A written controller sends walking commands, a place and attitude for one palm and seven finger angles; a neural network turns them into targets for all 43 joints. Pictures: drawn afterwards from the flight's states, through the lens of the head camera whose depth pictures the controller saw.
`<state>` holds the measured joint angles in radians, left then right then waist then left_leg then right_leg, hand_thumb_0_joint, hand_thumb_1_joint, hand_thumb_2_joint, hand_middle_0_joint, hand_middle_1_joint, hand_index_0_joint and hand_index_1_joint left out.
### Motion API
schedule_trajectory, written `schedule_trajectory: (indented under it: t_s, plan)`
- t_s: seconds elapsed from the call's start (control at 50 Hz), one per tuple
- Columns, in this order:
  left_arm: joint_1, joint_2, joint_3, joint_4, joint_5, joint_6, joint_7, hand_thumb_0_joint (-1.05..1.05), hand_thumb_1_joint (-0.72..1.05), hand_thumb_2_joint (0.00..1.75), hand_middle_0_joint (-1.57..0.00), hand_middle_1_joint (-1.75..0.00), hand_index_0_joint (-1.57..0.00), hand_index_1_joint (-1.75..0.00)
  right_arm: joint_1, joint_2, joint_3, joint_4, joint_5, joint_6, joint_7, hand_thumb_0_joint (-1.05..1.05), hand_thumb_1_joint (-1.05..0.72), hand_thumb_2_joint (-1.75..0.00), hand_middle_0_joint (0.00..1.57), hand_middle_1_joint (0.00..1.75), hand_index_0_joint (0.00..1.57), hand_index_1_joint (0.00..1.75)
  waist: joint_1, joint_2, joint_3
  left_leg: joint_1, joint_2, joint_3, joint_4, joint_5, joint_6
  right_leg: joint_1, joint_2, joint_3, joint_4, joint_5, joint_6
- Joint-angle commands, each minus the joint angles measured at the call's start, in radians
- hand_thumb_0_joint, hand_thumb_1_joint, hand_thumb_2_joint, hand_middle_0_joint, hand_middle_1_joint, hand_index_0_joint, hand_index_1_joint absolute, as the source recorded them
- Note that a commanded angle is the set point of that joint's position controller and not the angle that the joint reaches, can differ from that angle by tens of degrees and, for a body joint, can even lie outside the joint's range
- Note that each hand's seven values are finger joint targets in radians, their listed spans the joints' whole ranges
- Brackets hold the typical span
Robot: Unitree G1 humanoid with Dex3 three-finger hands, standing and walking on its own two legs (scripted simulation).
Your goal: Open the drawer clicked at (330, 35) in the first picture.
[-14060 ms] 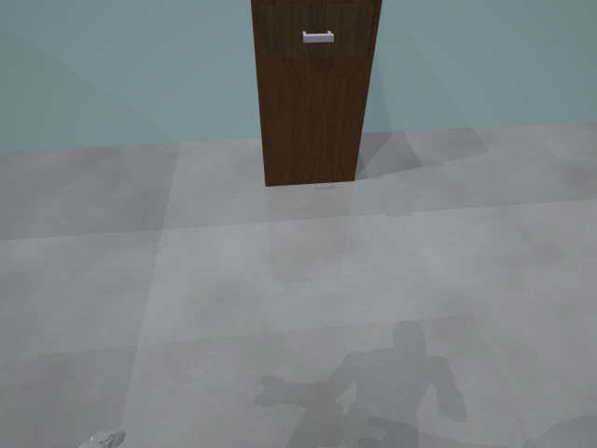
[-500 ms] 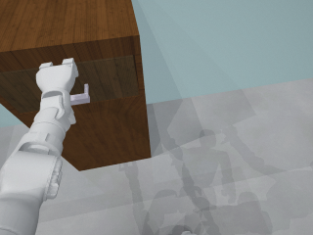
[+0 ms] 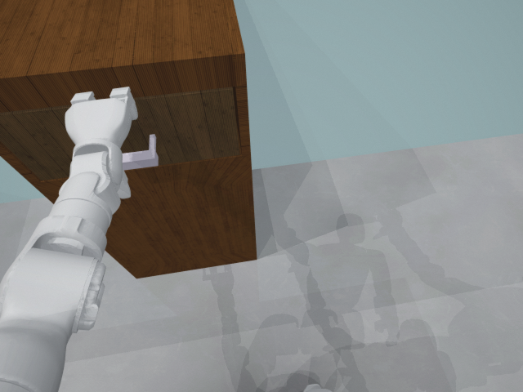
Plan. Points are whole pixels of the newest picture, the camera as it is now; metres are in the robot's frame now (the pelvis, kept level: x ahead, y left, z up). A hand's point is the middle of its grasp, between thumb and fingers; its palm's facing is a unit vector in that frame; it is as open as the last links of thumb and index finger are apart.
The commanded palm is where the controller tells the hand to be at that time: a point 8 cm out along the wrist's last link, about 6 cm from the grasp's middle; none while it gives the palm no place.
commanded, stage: move the hooked fingers above the handle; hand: left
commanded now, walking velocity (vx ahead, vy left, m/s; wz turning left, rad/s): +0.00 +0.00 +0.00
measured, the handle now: (126, 152) +0.54 +0.23 +0.00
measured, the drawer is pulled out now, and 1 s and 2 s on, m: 0.00 0.00 0.00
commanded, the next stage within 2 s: lower the fingers behind the handle in 1.60 s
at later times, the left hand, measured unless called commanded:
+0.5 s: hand (98, 155) +0.48 +0.24 +0.07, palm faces -0.04 +0.02 -1.00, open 13.8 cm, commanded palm +0.47 +0.22 +0.11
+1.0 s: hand (102, 166) +0.46 +0.23 +0.06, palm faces -0.11 +0.01 -0.99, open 13.8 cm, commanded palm +0.46 +0.22 +0.12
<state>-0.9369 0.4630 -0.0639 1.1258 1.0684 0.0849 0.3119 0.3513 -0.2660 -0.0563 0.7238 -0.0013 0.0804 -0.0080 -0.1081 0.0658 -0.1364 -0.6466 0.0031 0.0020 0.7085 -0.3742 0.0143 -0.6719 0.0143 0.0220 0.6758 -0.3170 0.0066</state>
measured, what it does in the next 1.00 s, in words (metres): stands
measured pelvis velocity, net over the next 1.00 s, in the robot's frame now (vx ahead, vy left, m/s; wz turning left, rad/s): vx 0.01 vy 0.00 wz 0.03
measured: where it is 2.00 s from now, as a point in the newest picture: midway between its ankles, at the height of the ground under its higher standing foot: outside the picture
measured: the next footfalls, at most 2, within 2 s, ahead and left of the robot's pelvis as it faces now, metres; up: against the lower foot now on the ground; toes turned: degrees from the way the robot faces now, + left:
none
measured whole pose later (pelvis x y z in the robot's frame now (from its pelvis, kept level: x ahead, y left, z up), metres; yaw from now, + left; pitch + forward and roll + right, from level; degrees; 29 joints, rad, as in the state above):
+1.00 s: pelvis +0.01 +0.00 +0.01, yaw +2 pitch +15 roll -1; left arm -0.81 0.46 -0.16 0.98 1.00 0.07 0.18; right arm 0.35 -0.25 -0.06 0.74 0.01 0.08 -0.04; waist -0.06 0.06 -0.11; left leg -0.55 0.00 -0.02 0.66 -0.36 0.01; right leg -0.57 0.01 0.00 0.63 -0.32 0.00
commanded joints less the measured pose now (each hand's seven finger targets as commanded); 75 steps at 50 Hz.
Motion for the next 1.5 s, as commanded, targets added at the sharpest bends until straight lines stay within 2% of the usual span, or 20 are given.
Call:
schedule_trajectory:
  t_s: [0.0,0.14,0.24,0.32,0.38,0.48,0.52,0.6,0.62,0.72,0.82,0.92,0.98,1.04,1.12,1.2,1.26,1.3,1.38,1.48]
  plan:
    - [-0.335,0.202,0.017,-0.133,-0.008,0.001,-0.061,0.00,-0.50,0.30,-0.30,-1.20,-0.30,-1.20,0.112,-0.156,-0.047,-0.080,0.007,-0.014,-0.026,0.00,-0.90,-0.90,0.20,0.30,0.20,0.30,-0.017,-0.115,-0.362,0.199,-0.023,0.033,-0.065,0.426,0.036,0.303,0.031,-0.040,-0.071,0.404,-0.024]
    - [-0.310,0.294,0.112,-0.325,0.015,-0.169,-0.034,0.00,-0.50,0.30,-0.30,-1.20,-0.30,-1.20,0.098,-0.143,-0.050,-0.106,-0.005,-0.026,-0.038,0.00,-0.90,-0.90,0.20,0.30,0.20,0.30,0.023,-0.031,-0.343,0.207,-0.021,0.028,-0.061,0.443,0.033,0.279,0.030,-0.030,-0.053,0.378,-0.036]
    - [-0.385,0.367,0.176,-0.360,0.049,-0.151,0.091,0.00,-0.50,0.30,-0.30,-1.20,-0.30,-1.20,0.094,-0.139,-0.053,-0.089,-0.016,-0.038,-0.026,0.00,-0.90,-0.90,0.20,0.30,0.20,0.30,0.019,0.027,-0.413,0.214,-0.024,0.020,-0.035,0.475,0.022,0.254,0.032,-0.042,-0.015,0.367,-0.041]
    - [-0.410,0.303,0.120,-0.284,0.035,-0.067,0.105,0.00,-0.50,0.30,-0.30,-1.20,-0.30,-1.20,0.098,-0.144,-0.059,-0.065,-0.014,-0.038,-0.014,0.00,-0.90,-0.90,0.20,0.30,0.20,0.30,-0.011,0.012,-0.452,0.251,-0.024,0.025,-0.026,0.491,0.018,0.254,0.036,-0.047,-0.027,0.384,-0.036]
    - [-0.425,0.172,-0.005,-0.245,-0.003,-0.024,0.036,0.00,-0.50,0.30,-0.30,-1.20,-0.30,-1.20,0.110,-0.149,-0.064,-0.054,-0.002,-0.037,-0.012,0.00,-0.90,-0.90,0.20,0.30,0.20,0.30,-0.037,-0.005,-0.437,0.296,-0.020,0.021,-0.043,0.482,0.020,0.242,0.036,-0.045,-0.058,0.379,-0.028]
    - [-0.408,0.079,-0.089,-0.278,-0.043,-0.067,-0.097,0.00,-0.50,0.30,-0.30,-1.20,-0.30,-1.20,0.107,-0.151,-0.063,-0.053,-0.002,-0.028,-0.029,0.00,-0.90,-0.90,0.20,0.30,0.20,0.30,-0.052,-0.031,-0.378,0.342,-0.017,0.004,-0.047,0.511,0.029,0.214,0.036,-0.046,-0.081,0.379,-0.026]
    - [-0.406,0.133,-0.043,-0.287,-0.035,-0.110,-0.109,0.00,-0.50,0.30,-0.30,-1.20,-0.30,-1.20,0.104,-0.153,-0.058,-0.052,-0.003,-0.023,-0.037,0.00,-0.90,-0.90,0.20,0.30,0.20,0.30,-0.047,-0.047,-0.326,0.312,-0.015,-0.001,-0.051,0.496,0.031,0.204,0.034,-0.044,-0.080,0.368,-0.032]
    - [-0.362,0.266,0.098,-0.315,0.009,-0.166,-0.034,0.00,-0.50,0.30,-0.30,-1.20,-0.30,-1.20,0.096,-0.135,-0.047,-0.082,-0.009,-0.025,-0.034,0.00,-0.90,-0.90,0.20,0.30,0.20,0.30,0.019,0.005,-0.343,0.243,-0.023,0.006,-0.044,0.496,0.024,0.231,0.034,-0.042,-0.036,0.372,-0.045]
    - [-0.315,0.366,0.190,-0.299,0.017,-0.163,-0.003,0.00,-0.50,0.30,-0.30,-1.20,-0.30,-1.20,0.089,-0.139,-0.044,-0.084,-0.014,-0.023,-0.031,0.00,-0.90,-0.90,0.20,0.30,0.20,0.30,0.058,0.009,-0.361,0.205,-0.026,0.010,-0.042,0.510,0.020,0.267,0.032,-0.042,-0.020,0.382,-0.048]
    - [-0.264,0.412,0.233,-0.314,0.055,-0.063,0.120,0.00,-0.50,0.30,-0.30,-1.20,-0.30,-1.20,0.049,-0.132,-0.038,-0.112,-0.022,-0.022,-0.013,0.00,-0.90,-0.90,0.20,0.30,0.20,0.30,0.088,0.004,-0.464,0.156,-0.033,0.042,-0.029,0.540,0.013,0.358,0.028,-0.044,0.016,0.465,-0.043]
    - [-0.299,0.252,0.086,-0.299,0.007,0.023,0.050,0.00,-0.50,0.30,-0.30,-1.20,-0.30,-1.20,0.076,-0.149,-0.063,-0.095,-0.001,-0.024,-0.013,0.00,-0.90,-0.90,0.20,0.30,0.20,0.30,0.008,-0.058,-0.495,0.262,-0.016,0.045,-0.043,0.570,0.024,0.366,0.030,-0.039,-0.041,0.509,-0.023]
    - [-0.437,0.029,-0.146,-0.419,-0.065,-0.057,-0.114,0.00,-0.50,0.30,-0.30,-1.20,-0.30,-1.20,0.076,-0.149,-0.068,-0.069,0.008,-0.033,-0.046,0.00,-0.90,-0.90,0.20,0.30,0.20,0.30,-0.085,-0.078,-0.346,0.380,-0.012,0.007,-0.067,0.486,0.039,0.232,0.033,-0.042,-0.115,0.380,-0.016]
    - [-0.443,0.103,-0.086,-0.404,-0.047,-0.141,-0.130,0.00,-0.50,0.30,-0.30,-1.20,-0.30,-1.20,0.085,-0.145,-0.058,-0.045,-0.001,-0.040,-0.060,0.00,-0.90,-0.90,0.20,0.30,0.20,0.30,-0.062,-0.026,-0.283,0.362,-0.019,-0.011,-0.067,0.433,0.032,0.167,0.030,-0.044,-0.105,0.305,-0.028]
    - [-0.459,0.198,0.017,-0.365,-0.011,-0.187,-0.062,0.00,-0.50,0.30,-0.30,-1.20,-0.30,-1.20,0.092,-0.131,-0.047,-0.049,-0.003,-0.044,-0.052,0.00,-0.90,-0.90,0.20,0.30,0.20,0.30,-0.020,0.026,-0.284,0.293,-0.027,-0.015,-0.064,0.397,0.021,0.157,0.030,-0.047,-0.069,0.259,-0.045]
    - [-0.338,0.403,0.223,-0.252,0.028,-0.117,0.079,0.00,-0.50,0.30,-0.30,-1.20,-0.30,-1.20,0.058,-0.132,-0.024,-0.071,-0.022,-0.037,-0.030,0.00,-0.90,-0.90,0.20,0.30,0.20,0.30,0.072,0.020,-0.362,0.151,-0.043,0.014,-0.046,0.423,0.010,0.265,0.029,-0.049,-0.005,0.321,-0.051]
    - [-0.312,0.361,0.140,-0.139,0.063,0.042,0.135,0.00,-0.50,0.30,-0.30,-1.20,-0.30,-1.20,0.028,-0.139,-0.018,-0.096,-0.012,-0.030,-0.021,0.00,-0.90,-0.90,0.20,0.30,0.20,0.30,0.056,-0.038,-0.382,0.087,-0.038,0.058,-0.051,0.374,0.007,0.311,0.022,-0.044,-0.011,0.351,-0.034]
    - [-0.341,0.375,0.140,-0.160,0.030,0.078,0.069,0.00,-0.50,0.30,-0.30,-1.20,-0.30,-1.20,0.053,-0.148,-0.033,-0.111,0.002,-0.019,-0.029,0.00,-0.90,-0.90,0.20,0.30,0.20,0.30,0.038,-0.096,-0.518,0.141,-0.036,0.068,-0.051,0.423,0.020,0.425,0.019,-0.025,-0.024,0.463,-0.017]
    - [-0.343,0.360,0.125,-0.160,-0.004,0.078,0.010,0.00,-0.50,0.30,-0.30,-1.20,-0.30,-1.20,0.056,-0.154,-0.037,-0.112,0.013,-0.013,-0.041,0.00,-0.90,-0.90,0.20,0.30,0.20,0.30,0.018,-0.144,-0.502,0.149,-0.034,0.070,-0.063,0.407,0.028,0.455,0.016,-0.018,-0.047,0.491,-0.006]
    - [-0.408,0.198,-0.013,-0.321,-0.031,-0.060,-0.103,0.00,-0.50,0.30,-0.30,-1.20,-0.30,-1.20,0.085,-0.154,-0.054,-0.094,0.007,-0.034,-0.062,0.00,-0.90,-0.90,0.20,0.30,0.20,0.30,-0.039,-0.079,-0.429,0.268,-0.024,0.040,-0.062,0.442,0.043,0.339,0.022,-0.018,-0.084,0.459,-0.010]
    - [-0.425,0.166,-0.028,-0.404,-0.016,-0.215,-0.101,0.00,-0.50,0.30,-0.30,-1.20,-0.30,-1.20,0.118,-0.137,-0.060,-0.054,-0.005,-0.048,-0.070,0.00,-0.90,-0.90,0.20,0.30,0.20,0.30,-0.047,0.026,-0.343,0.327,-0.019,0.000,-0.034,0.469,0.031,0.167,0.033,-0.032,-0.070,0.341,-0.031]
